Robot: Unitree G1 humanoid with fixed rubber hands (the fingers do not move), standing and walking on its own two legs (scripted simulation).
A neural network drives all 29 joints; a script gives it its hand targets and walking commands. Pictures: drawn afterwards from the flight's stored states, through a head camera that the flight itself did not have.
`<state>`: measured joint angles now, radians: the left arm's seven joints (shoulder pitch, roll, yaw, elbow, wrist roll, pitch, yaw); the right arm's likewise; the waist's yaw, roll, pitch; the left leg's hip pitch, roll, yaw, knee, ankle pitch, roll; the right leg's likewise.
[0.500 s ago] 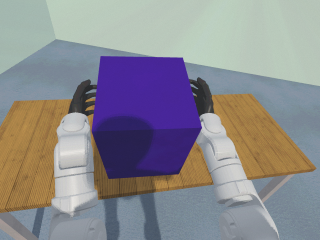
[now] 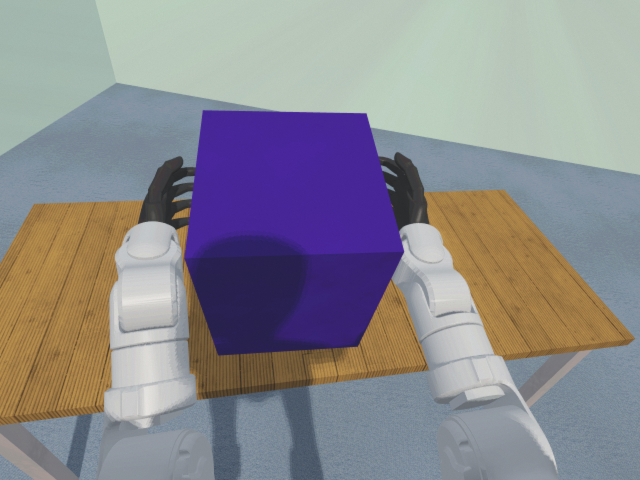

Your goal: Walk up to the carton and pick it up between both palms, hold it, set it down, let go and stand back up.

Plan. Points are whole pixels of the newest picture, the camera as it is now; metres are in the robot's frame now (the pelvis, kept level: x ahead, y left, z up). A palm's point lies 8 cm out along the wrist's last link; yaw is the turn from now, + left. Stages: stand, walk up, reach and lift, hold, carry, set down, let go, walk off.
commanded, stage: hold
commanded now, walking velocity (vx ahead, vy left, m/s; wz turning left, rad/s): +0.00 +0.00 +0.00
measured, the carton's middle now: (288, 240) +0.38 +0.01 +0.12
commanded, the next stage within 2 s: none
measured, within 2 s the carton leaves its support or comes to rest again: neither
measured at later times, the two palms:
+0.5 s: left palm (160, 223) +0.35 +0.16 +0.18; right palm (408, 220) +0.36 -0.14 +0.18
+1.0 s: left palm (162, 225) +0.35 +0.16 +0.18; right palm (410, 222) +0.35 -0.14 +0.18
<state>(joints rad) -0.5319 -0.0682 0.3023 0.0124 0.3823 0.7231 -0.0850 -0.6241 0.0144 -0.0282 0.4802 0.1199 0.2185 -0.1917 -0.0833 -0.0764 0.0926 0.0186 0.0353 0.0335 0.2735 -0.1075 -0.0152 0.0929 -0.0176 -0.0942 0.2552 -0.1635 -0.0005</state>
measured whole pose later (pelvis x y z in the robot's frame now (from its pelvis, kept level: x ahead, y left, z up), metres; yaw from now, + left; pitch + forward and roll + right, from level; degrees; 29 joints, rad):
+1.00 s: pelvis +0.00 +0.00 +0.00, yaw +0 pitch -11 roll +0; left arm -0.53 -0.07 0.30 0.02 0.38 0.72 -0.08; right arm -0.61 0.01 -0.03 0.47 0.12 0.22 -0.19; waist -0.08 -0.07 0.09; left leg 0.02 0.03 0.03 0.28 -0.11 -0.01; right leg 0.09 -0.02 -0.09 0.26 -0.16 0.00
